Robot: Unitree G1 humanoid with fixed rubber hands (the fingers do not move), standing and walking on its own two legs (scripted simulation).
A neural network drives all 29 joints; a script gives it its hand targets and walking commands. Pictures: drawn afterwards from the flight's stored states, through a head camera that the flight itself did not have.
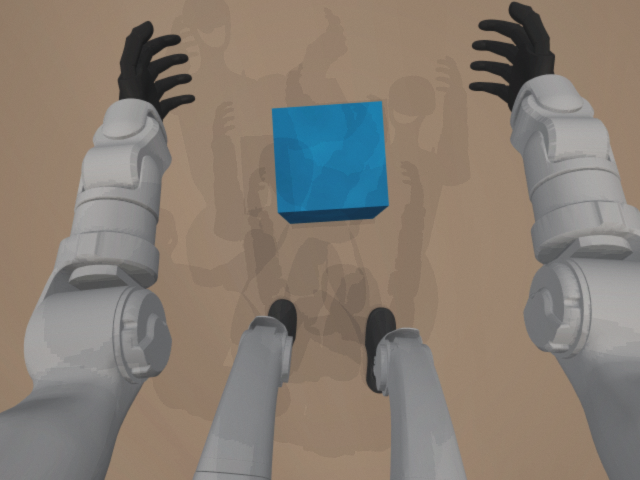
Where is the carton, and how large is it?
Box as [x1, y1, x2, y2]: [272, 101, 388, 223]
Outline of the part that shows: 381,101 272,108 277,207 278,212 290,223 372,218 388,205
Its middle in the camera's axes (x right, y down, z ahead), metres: +0.02 -0.16 +0.86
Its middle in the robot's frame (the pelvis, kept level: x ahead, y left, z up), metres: +0.54 +0.04 -0.53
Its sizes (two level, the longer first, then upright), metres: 0.210 0.200 0.250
